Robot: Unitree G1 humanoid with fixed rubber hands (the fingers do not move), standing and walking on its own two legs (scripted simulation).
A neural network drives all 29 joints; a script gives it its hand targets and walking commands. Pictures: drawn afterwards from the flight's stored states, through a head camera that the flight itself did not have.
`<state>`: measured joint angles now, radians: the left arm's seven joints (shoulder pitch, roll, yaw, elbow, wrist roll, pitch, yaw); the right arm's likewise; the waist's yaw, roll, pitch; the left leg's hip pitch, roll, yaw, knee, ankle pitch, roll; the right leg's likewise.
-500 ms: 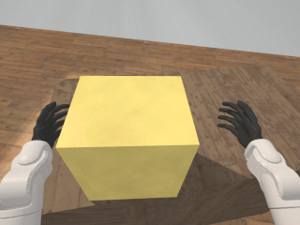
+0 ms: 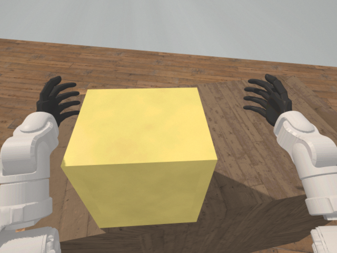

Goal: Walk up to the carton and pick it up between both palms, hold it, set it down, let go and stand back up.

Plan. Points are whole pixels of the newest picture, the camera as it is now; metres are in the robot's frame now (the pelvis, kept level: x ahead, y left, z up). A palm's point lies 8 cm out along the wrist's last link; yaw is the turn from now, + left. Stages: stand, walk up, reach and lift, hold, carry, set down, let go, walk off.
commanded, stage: reach and lift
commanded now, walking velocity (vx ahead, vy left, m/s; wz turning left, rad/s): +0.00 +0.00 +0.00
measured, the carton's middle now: (146, 160) +0.32 +0.06 +0.07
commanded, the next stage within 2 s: none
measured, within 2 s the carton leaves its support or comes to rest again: neither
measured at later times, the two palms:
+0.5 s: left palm (43, 87) +0.38 +0.27 +0.23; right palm (268, 77) +0.42 -0.20 +0.24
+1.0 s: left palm (64, 128) +0.37 +0.26 +0.12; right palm (245, 117) +0.42 -0.18 +0.13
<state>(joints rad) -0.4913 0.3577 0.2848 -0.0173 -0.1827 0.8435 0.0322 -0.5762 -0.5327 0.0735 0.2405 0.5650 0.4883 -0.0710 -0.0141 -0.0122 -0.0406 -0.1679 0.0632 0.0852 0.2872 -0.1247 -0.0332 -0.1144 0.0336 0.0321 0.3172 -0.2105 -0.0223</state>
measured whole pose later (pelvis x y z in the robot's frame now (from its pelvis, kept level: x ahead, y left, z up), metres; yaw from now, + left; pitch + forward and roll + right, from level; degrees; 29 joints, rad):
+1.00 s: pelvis -0.01 +0.01 +0.00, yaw +2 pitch +6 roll -1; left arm -0.65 0.32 0.11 0.45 -0.18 0.47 0.06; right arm -0.76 -0.41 0.02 0.75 0.40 0.21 0.01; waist 0.03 0.00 -0.04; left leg -0.35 0.05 0.05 0.38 -0.13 -0.02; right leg -0.26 0.02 0.00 0.35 -0.20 -0.01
